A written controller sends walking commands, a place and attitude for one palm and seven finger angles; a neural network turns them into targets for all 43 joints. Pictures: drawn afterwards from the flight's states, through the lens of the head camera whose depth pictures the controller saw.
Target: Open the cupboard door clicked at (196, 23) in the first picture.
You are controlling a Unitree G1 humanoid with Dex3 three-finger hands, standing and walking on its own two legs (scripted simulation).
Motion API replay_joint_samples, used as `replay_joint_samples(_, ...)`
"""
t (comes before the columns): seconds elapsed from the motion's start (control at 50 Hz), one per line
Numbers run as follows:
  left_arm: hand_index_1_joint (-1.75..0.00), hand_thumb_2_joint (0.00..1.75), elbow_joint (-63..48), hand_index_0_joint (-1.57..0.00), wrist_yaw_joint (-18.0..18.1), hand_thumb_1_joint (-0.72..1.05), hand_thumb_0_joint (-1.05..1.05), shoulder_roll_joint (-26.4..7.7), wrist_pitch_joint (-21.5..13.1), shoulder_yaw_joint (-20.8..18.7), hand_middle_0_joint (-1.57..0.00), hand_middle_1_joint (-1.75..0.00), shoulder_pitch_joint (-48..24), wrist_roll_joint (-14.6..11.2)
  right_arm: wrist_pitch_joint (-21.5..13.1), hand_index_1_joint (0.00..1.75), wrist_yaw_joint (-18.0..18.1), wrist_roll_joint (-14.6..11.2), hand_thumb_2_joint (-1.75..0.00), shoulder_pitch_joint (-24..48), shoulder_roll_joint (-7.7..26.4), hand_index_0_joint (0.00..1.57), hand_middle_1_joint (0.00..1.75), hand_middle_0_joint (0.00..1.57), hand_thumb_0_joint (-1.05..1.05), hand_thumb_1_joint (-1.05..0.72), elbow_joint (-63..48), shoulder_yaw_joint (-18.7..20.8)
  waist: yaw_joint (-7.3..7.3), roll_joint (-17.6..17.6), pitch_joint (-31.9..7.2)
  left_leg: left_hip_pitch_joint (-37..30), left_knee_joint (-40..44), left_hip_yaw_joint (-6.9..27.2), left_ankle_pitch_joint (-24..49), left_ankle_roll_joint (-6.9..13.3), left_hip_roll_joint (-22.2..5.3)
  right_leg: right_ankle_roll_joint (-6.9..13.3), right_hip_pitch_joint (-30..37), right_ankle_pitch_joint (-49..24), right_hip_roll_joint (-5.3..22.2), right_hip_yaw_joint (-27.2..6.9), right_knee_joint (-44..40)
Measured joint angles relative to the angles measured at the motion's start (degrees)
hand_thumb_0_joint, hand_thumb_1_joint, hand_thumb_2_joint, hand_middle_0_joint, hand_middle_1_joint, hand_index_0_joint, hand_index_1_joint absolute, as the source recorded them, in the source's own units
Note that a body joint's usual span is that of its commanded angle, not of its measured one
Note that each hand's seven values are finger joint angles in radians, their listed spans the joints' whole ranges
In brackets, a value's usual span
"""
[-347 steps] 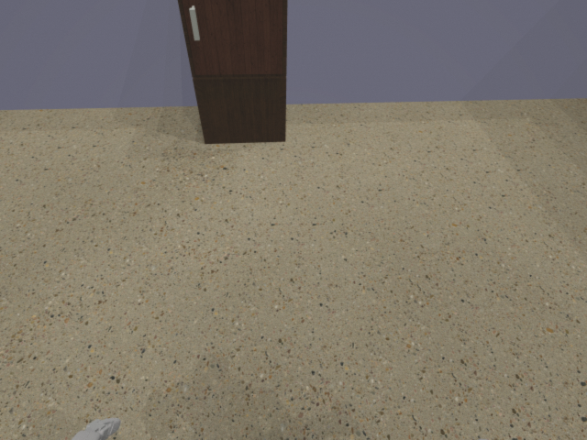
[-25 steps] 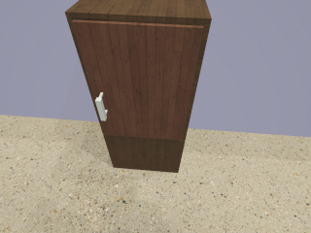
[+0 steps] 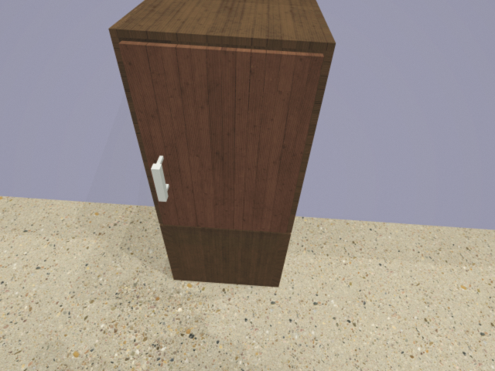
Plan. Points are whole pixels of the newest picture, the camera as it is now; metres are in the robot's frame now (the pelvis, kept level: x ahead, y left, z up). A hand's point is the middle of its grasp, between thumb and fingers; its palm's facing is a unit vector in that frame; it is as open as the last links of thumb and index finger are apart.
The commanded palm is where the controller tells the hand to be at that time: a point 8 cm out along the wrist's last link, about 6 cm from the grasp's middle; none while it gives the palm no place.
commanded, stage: look again from close up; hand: left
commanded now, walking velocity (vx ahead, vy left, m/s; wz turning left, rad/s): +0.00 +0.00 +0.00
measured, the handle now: (162, 178) +0.63 +0.26 -0.10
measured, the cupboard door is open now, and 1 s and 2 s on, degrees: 0 0 0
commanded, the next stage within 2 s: shuffle to correct the standing spot in 0.30 s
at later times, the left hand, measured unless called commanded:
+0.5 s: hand out of the picture +0.02 +0.22 -0.16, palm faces +0.02 -0.97 -0.25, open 7.4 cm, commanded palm none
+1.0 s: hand out of the picture +0.08 +0.23 -0.17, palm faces -0.01 -0.98 -0.19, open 7.2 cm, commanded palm none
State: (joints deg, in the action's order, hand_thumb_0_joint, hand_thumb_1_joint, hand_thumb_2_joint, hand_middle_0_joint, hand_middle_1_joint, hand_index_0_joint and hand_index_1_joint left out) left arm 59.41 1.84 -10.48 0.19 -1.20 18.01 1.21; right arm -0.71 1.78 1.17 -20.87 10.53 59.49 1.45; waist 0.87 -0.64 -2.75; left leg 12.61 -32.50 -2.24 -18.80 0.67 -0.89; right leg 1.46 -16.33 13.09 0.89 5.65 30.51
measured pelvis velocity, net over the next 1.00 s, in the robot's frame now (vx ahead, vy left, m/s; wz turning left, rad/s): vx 0.06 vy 0.06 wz -0.03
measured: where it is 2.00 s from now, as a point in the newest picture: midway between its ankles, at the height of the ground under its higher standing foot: outside the picture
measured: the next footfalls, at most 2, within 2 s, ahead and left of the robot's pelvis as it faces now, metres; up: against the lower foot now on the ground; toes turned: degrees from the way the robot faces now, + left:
right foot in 1.12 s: +0.18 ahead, -0.06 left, +0.00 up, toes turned -8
left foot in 1.38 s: +0.14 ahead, +0.19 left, +0.00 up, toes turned +3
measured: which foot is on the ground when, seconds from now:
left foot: down 0.00-1.00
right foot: down 0.00-0.76, up 0.78-1.00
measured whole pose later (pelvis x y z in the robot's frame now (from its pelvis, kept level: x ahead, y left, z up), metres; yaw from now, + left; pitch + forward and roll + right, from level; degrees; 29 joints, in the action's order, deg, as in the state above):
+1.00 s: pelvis +0.06 +0.06 +0.01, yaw -2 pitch -2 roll +0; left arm 60.6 1.4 -8.3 1.1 -2.4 16.2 1.6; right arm -3.0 2.0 1.0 -27.8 5.7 65.1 -0.7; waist 1.9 0.3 2.3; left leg 1.3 -21.3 -6.1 -18.7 5.8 3.9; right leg 1.4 -24.6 20.3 4.2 6.0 46.7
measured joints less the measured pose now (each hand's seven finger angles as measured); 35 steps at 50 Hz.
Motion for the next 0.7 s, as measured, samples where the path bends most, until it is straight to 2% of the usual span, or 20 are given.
replay_joint_samples(0.16, -0.30, 0.90, -1.77, -0.20, -0.21, 0.91, 0.00, -2.50, -0.77, 0.00, -0.20, -0.30, -3.71, -0.28, -1.09, 0.30, -0.19, -0.26, -0.89, 3.44, 1.39, 0.20, 0.30, 0.19, 0.00, -0.91, -0.97, -0.95, -0.62, 0.41, 0.35, -2.98, 2.92, -0.87, 1.17, 1.00, 1.07, -1.10, 2.46, -1.08, 0.85, -0.91, -2.15)
replay_joint_samples(0.32, -0.30, 0.90, -1.28, -0.20, -0.39, 0.91, 0.00, -3.02, -0.28, 0.51, -0.20, -0.30, -4.40, -0.25, -0.77, 0.30, -0.81, -0.29, -0.89, 6.73, 2.06, 0.20, 0.30, 0.20, 0.00, -0.91, -0.82, -1.46, -1.13, 1.01, 1.67, -4.50, 5.66, -1.43, 2.90, 1.55, 1.93, -1.76, 3.53, -2.56, 1.53, -1.52, -4.10)
replay_joint_samples(0.5, -0.30, 0.90, 0.85, -0.20, -0.37, 0.91, 0.00, -1.84, 0.10, 1.04, -0.20, -0.30, -1.94, -0.01, 0.17, 0.30, -1.18, -0.31, -0.89, 6.86, 2.30, 0.20, 0.30, 0.20, 0.00, -0.91, 0.92, -1.52, -1.54, 0.85, 2.79, -4.66, 7.09, -1.45, 4.08, 1.63, 2.21, -1.91, 3.70, -3.65, 1.73, -1.53, -5.46)
replay_joint_samples(0.7, -0.30, 0.90, 1.99, -0.20, -0.59, 0.91, 0.00, 1.49, 0.62, -0.13, -0.20, -0.30, 4.47, 0.19, 1.53, 0.30, -1.33, -0.10, -0.89, 0.14, 0.43, 0.20, 0.30, 0.20, 0.00, -0.91, 2.74, -1.17, -2.01, 0.76, 2.23, -1.47, 0.35, -1.06, -0.72, 1.87, 1.26, -1.95, 2.37, -0.33, 1.31, -0.84, -2.13)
